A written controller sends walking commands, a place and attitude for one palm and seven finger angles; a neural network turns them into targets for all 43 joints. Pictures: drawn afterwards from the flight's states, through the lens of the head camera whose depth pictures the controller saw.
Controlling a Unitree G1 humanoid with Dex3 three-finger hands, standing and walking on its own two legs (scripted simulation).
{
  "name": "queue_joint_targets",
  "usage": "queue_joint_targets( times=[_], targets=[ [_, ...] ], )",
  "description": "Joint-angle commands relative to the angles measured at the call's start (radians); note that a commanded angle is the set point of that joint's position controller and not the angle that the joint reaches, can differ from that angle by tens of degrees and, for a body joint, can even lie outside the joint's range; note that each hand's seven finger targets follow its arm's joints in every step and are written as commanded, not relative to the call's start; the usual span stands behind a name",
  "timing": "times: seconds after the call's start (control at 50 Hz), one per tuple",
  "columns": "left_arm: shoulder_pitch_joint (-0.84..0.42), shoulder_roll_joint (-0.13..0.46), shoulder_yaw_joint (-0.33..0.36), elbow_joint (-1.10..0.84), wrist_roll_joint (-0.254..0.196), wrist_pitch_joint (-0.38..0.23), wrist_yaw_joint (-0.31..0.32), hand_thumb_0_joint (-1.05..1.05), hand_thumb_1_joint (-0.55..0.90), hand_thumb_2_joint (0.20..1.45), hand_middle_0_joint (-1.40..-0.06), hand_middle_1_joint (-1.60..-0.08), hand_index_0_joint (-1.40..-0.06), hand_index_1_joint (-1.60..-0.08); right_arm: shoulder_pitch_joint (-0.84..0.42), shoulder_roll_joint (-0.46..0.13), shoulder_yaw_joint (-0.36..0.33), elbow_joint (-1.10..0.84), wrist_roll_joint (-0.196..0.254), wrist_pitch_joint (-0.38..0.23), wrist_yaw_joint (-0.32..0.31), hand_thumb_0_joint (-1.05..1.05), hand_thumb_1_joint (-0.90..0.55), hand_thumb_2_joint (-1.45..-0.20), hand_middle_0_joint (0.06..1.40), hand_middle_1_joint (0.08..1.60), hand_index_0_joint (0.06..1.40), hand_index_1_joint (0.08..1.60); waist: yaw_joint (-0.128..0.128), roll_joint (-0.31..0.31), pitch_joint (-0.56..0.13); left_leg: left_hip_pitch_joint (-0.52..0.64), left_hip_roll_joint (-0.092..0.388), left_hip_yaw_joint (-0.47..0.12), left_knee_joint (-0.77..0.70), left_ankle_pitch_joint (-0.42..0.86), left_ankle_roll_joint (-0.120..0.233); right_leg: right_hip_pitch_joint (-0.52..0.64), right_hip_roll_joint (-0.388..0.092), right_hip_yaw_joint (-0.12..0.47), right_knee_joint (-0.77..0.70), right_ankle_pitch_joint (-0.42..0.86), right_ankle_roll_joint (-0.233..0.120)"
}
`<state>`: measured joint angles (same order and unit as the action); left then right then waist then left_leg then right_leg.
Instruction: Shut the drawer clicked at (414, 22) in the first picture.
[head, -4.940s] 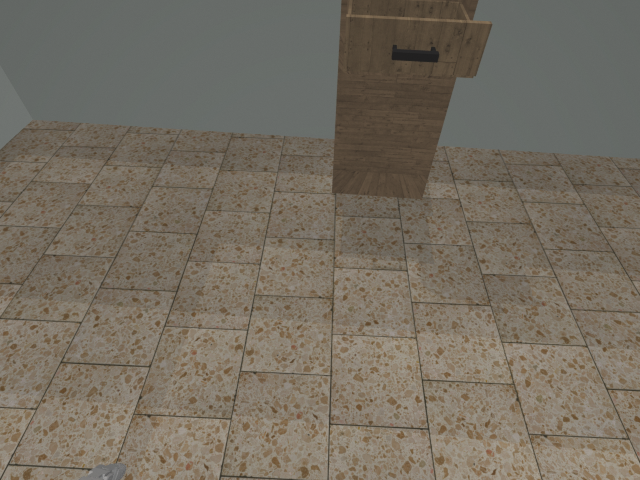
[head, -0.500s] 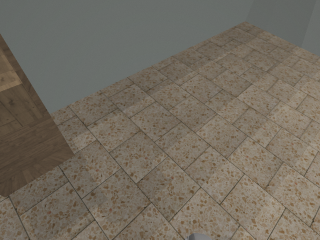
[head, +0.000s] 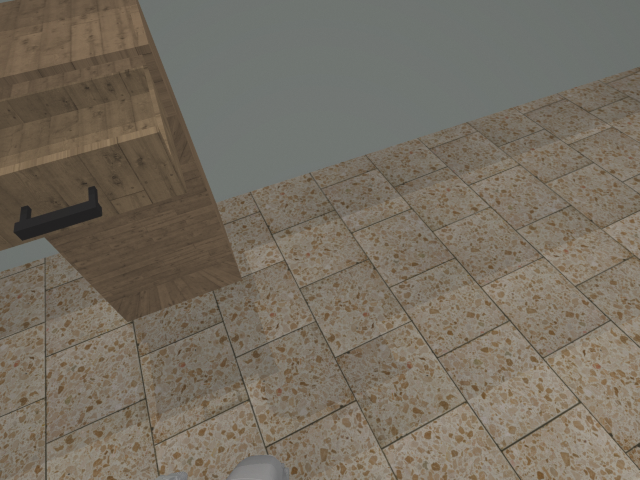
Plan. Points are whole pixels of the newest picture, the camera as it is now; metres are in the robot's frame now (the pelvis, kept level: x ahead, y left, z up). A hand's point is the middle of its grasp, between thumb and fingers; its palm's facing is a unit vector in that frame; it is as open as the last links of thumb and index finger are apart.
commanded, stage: turn to face it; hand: left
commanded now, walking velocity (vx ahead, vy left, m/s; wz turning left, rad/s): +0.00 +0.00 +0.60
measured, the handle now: (59, 210) +0.50 +0.45 +0.03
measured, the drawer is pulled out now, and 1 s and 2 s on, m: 0.29 0.29 0.29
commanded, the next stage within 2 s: take the last steps up to it in 0.66 s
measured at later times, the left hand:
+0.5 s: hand out of the picture +0.01 +0.27 -0.16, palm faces +0.29 -0.92 -0.27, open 7.4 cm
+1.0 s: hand out of the picture -0.07 +0.18 -0.16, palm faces +0.46 -0.86 -0.23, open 7.3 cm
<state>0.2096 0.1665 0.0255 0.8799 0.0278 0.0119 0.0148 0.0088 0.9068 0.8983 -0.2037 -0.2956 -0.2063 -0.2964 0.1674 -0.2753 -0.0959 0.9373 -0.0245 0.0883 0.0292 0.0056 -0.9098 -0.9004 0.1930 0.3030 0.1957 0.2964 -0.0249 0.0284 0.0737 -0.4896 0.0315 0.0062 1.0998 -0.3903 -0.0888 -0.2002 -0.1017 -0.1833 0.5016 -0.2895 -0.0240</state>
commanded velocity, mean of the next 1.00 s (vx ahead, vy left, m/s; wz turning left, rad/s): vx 0.08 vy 0.00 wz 0.30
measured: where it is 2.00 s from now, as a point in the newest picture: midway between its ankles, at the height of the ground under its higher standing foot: (283, 454)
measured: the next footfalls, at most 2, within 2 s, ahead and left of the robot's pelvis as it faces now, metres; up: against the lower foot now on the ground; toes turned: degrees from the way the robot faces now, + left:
left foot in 0.20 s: +0.00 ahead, +0.15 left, +0.00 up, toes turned +14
right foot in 0.62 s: +0.07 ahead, -0.08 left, +0.00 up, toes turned +14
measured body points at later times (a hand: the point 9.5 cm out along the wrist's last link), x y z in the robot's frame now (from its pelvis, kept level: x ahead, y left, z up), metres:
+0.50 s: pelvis -0.01 +0.03 +0.00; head +0.02 +0.05 +0.45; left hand -0.01 +0.32 -0.14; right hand +0.15 -0.18 -0.14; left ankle -0.04 +0.14 -0.74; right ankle +0.03 -0.11 -0.69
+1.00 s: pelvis +0.00 +0.00 +0.00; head +0.01 +0.00 +0.45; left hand -0.10 +0.22 -0.14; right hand +0.14 -0.20 -0.15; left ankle -0.09 +0.13 -0.69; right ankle +0.04 -0.09 -0.74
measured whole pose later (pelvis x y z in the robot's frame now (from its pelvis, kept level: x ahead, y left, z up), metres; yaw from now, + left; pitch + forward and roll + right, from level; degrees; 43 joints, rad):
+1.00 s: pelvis +0.00 +0.00 +0.00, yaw +25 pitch -1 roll +1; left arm 0.32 0.17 0.04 1.01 0.04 -0.03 0.01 0.01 0.91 0.90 -0.20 -0.30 -0.21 -0.30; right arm 0.23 -0.22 -0.06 1.04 -0.03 0.06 0.02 0.01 -0.91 -0.90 0.19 0.30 0.20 0.30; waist 0.03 0.02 0.02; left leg -0.35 0.06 0.03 0.85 -0.39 -0.04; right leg -0.17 -0.06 -0.18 0.40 -0.22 -0.03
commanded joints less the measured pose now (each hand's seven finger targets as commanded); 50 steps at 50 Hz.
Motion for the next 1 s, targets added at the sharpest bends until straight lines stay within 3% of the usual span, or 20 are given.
queue_joint_targets(
  times=[0.0, 0.08, 0.14, 0.16, 0.18, 0.2, 0.24, 0.28, 0.32, 0.46, 0.56, 0.58, 0.6, 0.62, 0.64, 0.66, 0.7, 0.74, 0.86, 0.98],
  targets=[
    [0.076, 0.250, 0.066, -0.044, 0.000, -0.017, 0.018, 0.000, 0.900, 0.900, -0.200, -0.300, -0.200, -0.300, -0.108, -0.047, 0.003, -0.106, 0.008, -0.028, 0.004, 0.000, -0.900, -0.900, 0.200, 0.300, 0.200, 0.300, 0.066, -0.216, -0.069, -0.042, 0.012, 0.050, -0.130, -0.042, 0.002, 0.138, -0.262, 0.140, -0.145, 0.435, -0.100],
    [0.082, 0.277, 0.080, -0.032, 0.005, -0.008, 0.016, 0.000, 0.900, 0.900, -0.200, -0.300, -0.200, -0.300, -0.115, -0.038, 0.016, -0.115, 0.015, -0.043, 0.003, 0.000, -0.900, -0.900, 0.200, 0.300, 0.200, 0.300, 0.081, -0.249, -0.108, 0.070, 0.004, 0.098, -0.326, -0.071, 0.027, 0.141, -0.289, 0.110, -0.088, 0.483, -0.100],
    [0.074, 0.273, 0.085, -0.016, -0.004, -0.001, 0.011, 0.000, 0.900, 0.900, -0.200, -0.300, -0.200, -0.300, -0.041, -0.054, 0.015, -0.104, 0.013, -0.056, -0.001, 0.000, -0.900, -0.900, 0.200, 0.300, 0.200, 0.300, 0.041, -0.222, -0.160, 0.217, -0.007, 0.121, -0.585, 0.085, 0.050, 0.131, -0.260, 0.031, 0.045, 0.479, -0.035],
    [0.072, 0.261, 0.085, -0.022, -0.013, 0.003, 0.007, 0.000, 0.900, 0.900, -0.200, -0.300, -0.200, -0.300, 0.022, -0.101, 0.003, -0.090, 0.009, -0.066, -0.002, 0.000, -0.900, -0.900, 0.200, 0.300, 0.200, 0.300, 0.002, -0.128, -0.196, 0.381, 0.026, 0.078, -0.706, 0.249, 0.072, 0.025, -0.236, -0.003, 0.178, 0.406, 0.013],
    [0.070, 0.201, 0.079, -0.059, -0.020, 0.007, -0.002, 0.000, 0.900, 0.900, -0.200, -0.300, -0.200, -0.300, 0.076, -0.220, -0.026, -0.088, 0.001, -0.075, -0.009, 0.000, -0.900, -0.900, 0.200, 0.300, 0.200, 0.300, -0.031, 0.186, -0.221, 0.578, 0.275, -0.256, -0.726, 0.586, 0.188, -0.278, -0.103, -0.039, 0.399, -0.041, 0.096],
    [0.005, 0.168, 0.055, -0.101, -0.010, 0.010, 0.000, 0.000, 0.900, 0.900, -0.200, -0.300, -0.200, -0.300, 0.143, -0.273, -0.036, -0.065, 0.011, -0.068, -0.014, 0.000, -0.900, -0.900, 0.200, 0.300, 0.200, 0.300, -0.060, 0.254, -0.212, 0.584, 0.421, -0.361, -0.715, 0.883, 0.307, -0.413, -0.047, 0.042, 0.551, -0.403, 0.117],
    [-0.064, 0.174, 0.058, -0.084, -0.012, 0.022, 0.010, 0.000, 0.900, 0.900, -0.200, -0.300, -0.200, -0.300, 0.121, -0.223, -0.024, -0.054, 0.009, -0.071, -0.038, 0.000, -0.900, -0.900, 0.200, 0.300, 0.200, 0.300, -0.053, 0.197, -0.173, 0.484, 0.343, -0.303, -0.704, 0.788, 0.301, -0.427, -0.044, 0.155, 0.667, -0.297, 0.113],
    [-0.023, 0.178, 0.064, -0.046, -0.012, 0.020, -0.001, 0.000, 0.900, 0.900, -0.200, -0.300, -0.200, -0.300, 0.008, -0.163, -0.001, -0.084, 0.006, -0.076, -0.039, 0.000, -0.900, -0.900, 0.200, 0.300, 0.200, 0.300, 0.003, 0.129, -0.108, 0.391, 0.236, -0.185, -0.723, 0.705, 0.249, -0.377, -0.036, 0.160, 0.674, -0.158, 0.118],
    [0.016, 0.178, 0.062, -0.026, -0.013, 0.024, -0.004, 0.000, 0.900, 0.900, -0.200, -0.300, -0.200, -0.300, -0.014, -0.148, 0.004, -0.092, 0.008, -0.081, -0.038, 0.000, -0.900, -0.900, 0.200, 0.300, 0.200, 0.300, 0.019, 0.116, -0.105, 0.376, 0.193, -0.142, -0.739, 0.679, 0.234, -0.338, -0.022, 0.150, 0.635, -0.108, 0.123],
    [-0.039, 0.149, 0.050, -0.048, -0.016, 0.023, 0.001, 0.000, 0.900, 0.900, -0.200, -0.300, -0.200, -0.300, 0.031, -0.143, 0.001, -0.073, 0.001, -0.072, -0.038, 0.000, -0.900, -0.900, 0.200, 0.300, 0.200, 0.300, -0.005, 0.134, -0.090, 0.358, 0.194, -0.226, -0.746, 0.579, 0.266, -0.245, 0.029, 0.146, 0.384, -0.156, 0.116],
    [0.062, 0.141, 0.046, -0.022, -0.022, -0.001, 0.009, 0.000, 0.900, 0.900, -0.200, -0.300, -0.200, -0.300, -0.004, -0.130, -0.004, -0.074, 0.005, -0.066, -0.037, 0.000, -0.900, -0.900, 0.200, 0.300, 0.200, 0.300, 0.045, 0.117, -0.121, 0.276, 0.159, -0.253, -0.646, 0.575, 0.225, -0.016, 0.070, 0.128, 0.032, 0.011, 0.092],
    [0.091, 0.161, 0.050, -0.013, -0.018, -0.012, 0.012, 0.000, 0.900, 0.900, -0.200, -0.300, -0.200, -0.300, 0.005, -0.103, -0.001, -0.070, 0.011, -0.068, -0.034, 0.000, -0.900, -0.900, 0.200, 0.300, 0.200, 0.300, 0.057, 0.056, -0.134, 0.218, 0.112, -0.227, -0.584, 0.467, 0.179, 0.087, 0.040, 0.151, -0.113, 0.124, 0.087],
    [0.109, 0.236, 0.062, -0.009, -0.003, -0.026, 0.020, 0.000, 0.900, 0.900, -0.200, -0.300, -0.200, -0.300, 0.038, -0.041, 0.009, -0.075, 0.021, -0.071, -0.029, 0.000, -0.900, -0.900, 0.200, 0.300, 0.200, 0.300, 0.055, -0.158, -0.156, 0.063, 0.006, -0.110, -0.415, 0.203, 0.105, 0.222, -0.160, 0.343, -0.182, 0.254, 0.032],
    [0.111, 0.299, 0.069, -0.017, 0.001, -0.027, 0.020, 0.000, 0.900, 0.900, -0.200, -0.300, -0.200, -0.300, 0.022, -0.013, 0.014, -0.102, 0.019, -0.066, -0.028, 0.000, -0.900, -0.900, 0.200, 0.300, 0.200, 0.300, 0.064, -0.301, -0.126, -0.031, -0.085, -0.041, -0.230, -0.198, 0.065, 0.169, -0.356, 0.500, -0.198, 0.408, -0.086],
    [0.106, 0.278, 0.072, -0.018, -0.008, -0.027, 0.025, 0.000, 0.900, 0.900, -0.200, -0.300, -0.200, -0.300, 0.015, -0.046, 0.003, -0.093, 0.009, -0.043, -0.035, 0.000, -0.900, -0.900, 0.200, 0.300, 0.200, 0.300, 0.068, -0.348, -0.131, 0.002, -0.045, -0.104, -0.099, -0.223, 0.070, 0.069, -0.361, 0.489, -0.221, 0.402, -0.120],
    [0.054, 0.249, 0.066, -0.025, -0.008, -0.022, 0.024, 0.000, 0.900, 0.900, -0.200, -0.300, -0.200, -0.300, 0.007, -0.051, -0.001, -0.072, 0.009, -0.036, -0.033, 0.000, -0.900, -0.900, 0.200, 0.300, 0.200, 0.300, 0.049, -0.266, -0.073, -0.004, -0.042, -0.100, 0.013, -0.162, 0.069, 0.010, -0.307, 0.461, -0.228, 0.313, -0.136],
    [-0.021, 0.197, 0.051, -0.039, -0.010, -0.022, 0.020, 0.000, 0.900, 0.900, -0.200, -0.300, -0.200, -0.300, 0.039, -0.039, -0.001, -0.026, 0.005, -0.031, -0.020, 0.000, -0.900, -0.900, 0.200, 0.300, 0.200, 0.300, 0.010, -0.158, -0.027, -0.018, -0.022, -0.076, 0.100, -0.024, 0.056, -0.026, -0.210, 0.301, -0.218, 0.231, -0.098],
    [-0.022, 0.179, 0.050, -0.036, -0.009, -0.027, 0.022, 0.000, 0.900, 0.900, -0.200, -0.300, -0.200, -0.300, 0.067, -0.031, 0.003, -0.004, 0.006, -0.032, -0.017, 0.000, -0.900, -0.900, 0.200, 0.300, 0.200, 0.300, 0.009, -0.180, -0.047, -0.010, -0.010, -0.053, 0.084, 0.025, 0.042, 0.001, -0.186, 0.244, -0.224, 0.228, -0.088],
    [0.150, 0.179, 0.051, 0.054, -0.001, -0.049, 0.011, 0.000, 0.900, 0.900, -0.200, -0.300, -0.200, -0.300, -0.012, -0.012, 0.016, -0.003, -0.005, -0.052, -0.005, 0.000, -0.900, -0.900, 0.200, 0.300, 0.200, 0.300, 0.083, -0.175, -0.024, -0.049, 0.030, 0.002, -0.123, 0.021, 0.041, 0.120, -0.216, 0.297, -0.315, -0.057, -0.100],
    [0.205, 0.193, 0.050, 0.131, 0.007, -0.057, 0.000, 0.000, 0.900, 0.900, -0.200, -0.300, -0.200, -0.300, -0.022, 0.027, 0.034, 0.005, 0.002, -0.082, -0.001, 0.000, -0.900, -0.900, 0.200, 0.300, 0.200, 0.300, 0.092, -0.181, -0.023, 0.063, 0.026, 0.066, -0.380, -0.031, 0.077, 0.101, -0.228, 0.290, -0.340, -0.134, -0.127]
  ],
)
